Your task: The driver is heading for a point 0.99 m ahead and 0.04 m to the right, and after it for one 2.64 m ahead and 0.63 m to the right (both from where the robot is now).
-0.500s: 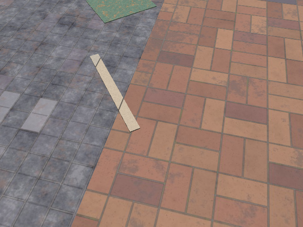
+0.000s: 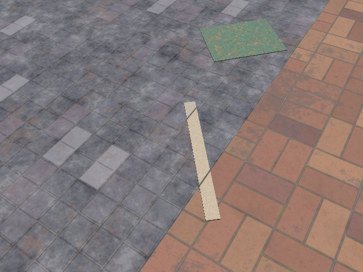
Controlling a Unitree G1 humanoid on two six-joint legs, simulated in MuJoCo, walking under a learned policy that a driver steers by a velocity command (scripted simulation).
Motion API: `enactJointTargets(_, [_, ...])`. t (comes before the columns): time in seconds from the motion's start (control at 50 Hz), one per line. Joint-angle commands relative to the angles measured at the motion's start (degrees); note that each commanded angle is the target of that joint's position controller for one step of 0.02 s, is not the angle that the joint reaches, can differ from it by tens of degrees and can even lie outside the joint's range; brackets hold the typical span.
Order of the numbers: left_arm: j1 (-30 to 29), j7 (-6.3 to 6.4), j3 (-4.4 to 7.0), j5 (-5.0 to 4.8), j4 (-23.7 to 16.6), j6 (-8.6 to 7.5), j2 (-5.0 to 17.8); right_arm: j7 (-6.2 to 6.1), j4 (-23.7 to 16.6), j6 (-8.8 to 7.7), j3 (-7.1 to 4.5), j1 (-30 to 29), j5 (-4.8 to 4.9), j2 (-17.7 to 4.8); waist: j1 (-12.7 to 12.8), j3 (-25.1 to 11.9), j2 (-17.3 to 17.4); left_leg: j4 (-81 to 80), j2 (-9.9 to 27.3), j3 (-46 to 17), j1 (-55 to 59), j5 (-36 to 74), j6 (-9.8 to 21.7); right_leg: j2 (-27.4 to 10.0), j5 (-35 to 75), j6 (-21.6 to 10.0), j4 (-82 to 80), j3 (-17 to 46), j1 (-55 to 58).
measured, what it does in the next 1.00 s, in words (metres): walks ahead: left foot, then right foot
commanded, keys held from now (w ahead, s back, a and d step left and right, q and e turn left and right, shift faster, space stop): w+q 0.20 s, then w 0.10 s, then w+e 0.70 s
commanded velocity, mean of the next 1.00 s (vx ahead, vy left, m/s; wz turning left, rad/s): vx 0.50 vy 0.00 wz -0.03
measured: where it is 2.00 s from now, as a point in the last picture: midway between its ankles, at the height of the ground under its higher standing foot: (197, 165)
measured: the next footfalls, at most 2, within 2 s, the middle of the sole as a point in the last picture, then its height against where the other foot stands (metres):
left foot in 0.32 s outside the picture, level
right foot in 0.88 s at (204, 231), level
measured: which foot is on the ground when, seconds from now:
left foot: up 0.00-0.30, down 0.32-0.90, up 0.92-1.00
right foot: down 0.00-0.34, up 0.36-0.86, down 0.88-1.00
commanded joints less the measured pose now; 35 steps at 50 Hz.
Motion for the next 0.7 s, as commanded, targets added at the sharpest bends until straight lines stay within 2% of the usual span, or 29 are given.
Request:
enactJointTargets(0.02, [0.06, 0.17, 2.2, -0.35, -1.6, -1.17, 7.42, 0.37, -5.5, -0.14, -0.42, -2.46, -0.37, -1.53, 0.44, 0.5, -8.42, -3.39, 4.01, -2.14, -10.6, 3.71, -0.86, -15.95, 9.03, -9.48, -13.35, 12.14, 7.33])
enactJointTargets(0.08, [0.05, 0.33, 2.79, -0.3, -0.03, -0.88, 9.18, 1.03, -6.36, -0.35, 0.02, -5.61, -0.46, -0.84, 0.95, 0.78, -6.99, -12.09, 4.4, -1.53, -11.32, 10.74, -1.17, -15.93, 13.85, -9.46, -14.03, 6.51, 9.17])
enactJointTargets(0.14, [0.79, 0.63, 3.07, -0.68, 1.38, -0.35, 10.62, 2.16, -7.48, -1.05, 0.55, -11.01, -0.41, -0.09, 2.81, 2.0, -6.19, -21.8, 3.68, 1.31, -8.46, 18.23, -0.29, -15.06, 15.43, -8.15, -14.19, 0.89, 9.65])
enactJointTargets(0.2, [3.02, 0.71, 3.49, -1.46, 3.12, 0.33, 12.11, 3.11, -9.33, -1.21, 0.69, -15.64, -0.16, -0.16, 3.94, 3.34, -5.94, -27.62, 2.94, 3.58, -7.24, 18.13, 1.33, -16.18, 16.96, -7.1, -13.49, -1.99, 12.94])
enactJointTargets(0.24, [4.6, 0.56, 3.69, -2.17, 4.38, 0.95, 12.82, 3.47, -10.51, -1.27, 0.56, -17.21, -0.28, -0.48, 3.54, 3.48, -5.9, -30.39, 1.49, 4.76, -5.21, 13.63, 3.23, -17.31, 23.5, -6.7, -11.28, -2.84, 15.4])
enactJointTargets(0.28, [4.77, 0.65, 4.06, -2.64, 5.02, 1.55, 14.57, 3.37, -10.47, -1.14, -0.44, -14.19, -0.78, -2.39, 0.5, 0.31, -7.59, -32.1, -2.16, 7.36, 2.4, 8.01, 5.8, -17.57, 41.97, -5.98, -4.17, -4.44, 17.19])
enactJointTargets(0.3, [4.25, 0.76, 3.98, -2.75, 5.24, 1.9, 14.9, 3.08, -8.89, -0.97, -1.66, -7.7, -0.91, -4.43, -3.75, -3.56, -7.31, -34.84, -4.3, 8.44, 11.89, 9.17, 7.53, -16.54, 48.41, -4.92, 4.19, -6.16, 15.92])
enactJointTargets(0.32, [5.04, 0.93, 3.13, -2.52, 5.51, 1.88, 13.34, 2.23, -6.3, -0.73, -3.19, 1.18, -0.78, -7.11, -8.21, -8.14, -6.07, -37.13, -4.99, 7.13, 27.25, 12.98, 9.26, -14.6, 45.35, -3.36, 15.28, -7.48, 8.25])
enactJointTargets(0.34, [6.76, 0.73, 1.2, -0.62, 3.68, 1.4, 8.35, 0.98, -4.83, -0.29, -4.46, 8.94, -1.21, -12.51, -9.34, -15.36, 3.56, -36.23, 8.55, -12.06, 48.14, 13.59, 14.0, -9.97, 15.76, -0.58, 35.8, -8.13, -11.12])
enactJointTargets(0.36, [10.84, 0.09, -0.32, -1.03, 3.56, 0.29, 5.35, 0.99, -5.77, -0.82, -3.84, 7.59, -0.97, -13.71, -5.74, -25.36, 11.16, -45.08, 21.53, -39.89, 55.97, 6.57, 22.88, -0.92, -22.95, 1.29, 52.71, 1.25, -23.88])
enactJointTargets(0.38, [5.1, -0.39, 1.52, -3.22, 3.35, -0.39, 11.7, 1.4, -5.73, -1.38, -2.46, 6.42, -1.26, -8.79, -8.82, -21.32, 3.06, -47.61, 20.44, -34.64, 51.16, 4.29, 20.19, -3.55, -21.0, 0.73, 55.89, 8.51, -28.23])
enactJointTargets(0.4, [0.52, -0.57, 1.47, -4.45, 1.56, -0.66, 11.47, 1.43, -4.8, -1.92, -1.92, 4.34, -1.58, -7.31, -7.78, -12.24, 2.54, -48.45, 18.03, -24.09, 42.55, 6.96, 17.71, -5.55, -16.97, 0.08, 53.97, 7.53, -30.07])
enactJointTargets(0.42, [-0.57, -0.15, 1.24, -3.52, 1.63, -0.58, 10.11, 1.53, -3.86, -2.47, -1.44, 0.98, -1.5, -5.77, -4.97, -7.37, -0.7, -49.86, 15.12, -17.78, 34.61, 10.24, 15.42, -8.19, -12.24, 0.14, 49.07, 7.0, -28.54])
enactJointTargets(0.44, [-0.01, 0.07, 1.57, -2.43, 2.13, -0.01, 10.06, 1.62, -3.73, -3.05, -0.85, -1.61, -1.75, -3.52, -3.06, -5.02, 0.82, -51.6, 13.16, -13.33, 29.41, 13.71, 14.32, -9.65, -8.86, 0.47, 45.87, 7.44, -25.99])
enactJointTargets(0.46, [2.56, -0.03, 1.58, -2.39, 3.22, 0.87, 9.43, 1.65, -3.7, -3.56, -0.65, -3.22, -2.11, -2.72, -1.35, -4.17, 2.04, -53.96, 12.03, -10.15, 25.49, 14.72, 13.8, -10.27, -5.97, 0.89, 45.07, 8.1, -22.36])
enactJointTargets(0.5, [4.94, 0.13, 1.39, -2.45, 4.45, 2.35, 7.33, 1.64, -2.46, -4.9, -0.88, -4.03, -2.27, -2.56, 0.11, -3.23, 1.15, -57.24, 11.83, -5.81, 21.93, 18.13, 14.15, -10.02, -3.06, 1.97, 43.83, 8.38, -20.49])
enactJointTargets(0.54, [2.68, 0.46, 1.37, -2.41, 3.79, 3.04, 6.52, 1.3, -0.97, -5.6, -1.17, -3.85, -2.73, -3.05, 0.02, -0.57, 0.05, -59.07, 11.38, -1.19, 21.08, 20.94, 13.47, -9.57, 1.38, 2.93, 40.37, 9.66, -23.67])
enactJointTargets(0.58, [0.3, 0.41, 1.33, -2.17, 3.01, 2.88, 5.92, 0.75, 0.31, -5.67, -1.21, -3.0, -2.88, -3.11, -0.65, 0.69, -0.12, -59.55, 10.48, 2.77, 22.78, 23.05, 12.39, -8.83, 7.65, 3.35, 34.67, 10.43, -26.43])
enactJointTargets(0.64, [-3.84, -0.56, 0.81, -1.94, 1.86, 2.3, 4.62, 0.18, 1.31, -5.5, -1.27, -2.89, -2.59, -4.04, -2.2, 1.92, -0.35, -60.45, 9.33, 7.92, 24.07, 23.4, 10.51, -7.86, 16.63, 2.83, 23.82, 7.72, -25.16])
enactJointTargets(0.7, [-9.49, -1.66, 0.04, -1.82, -0.55, 2.19, 3.28, -0.25, 3.32, -4.82, -1.67, 0.29, -2.05, -5.42, -4.83, 4.19, -1.51, -60.4, 11.34, 10.0, 28.77, 24.63, 10.1, -7.4, 17.83, 1.62, 17.04, 5.04, -26.73])
Over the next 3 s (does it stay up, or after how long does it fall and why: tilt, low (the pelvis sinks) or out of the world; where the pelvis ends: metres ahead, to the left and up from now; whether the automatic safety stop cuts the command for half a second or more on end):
stays up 0.96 -0.01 0.00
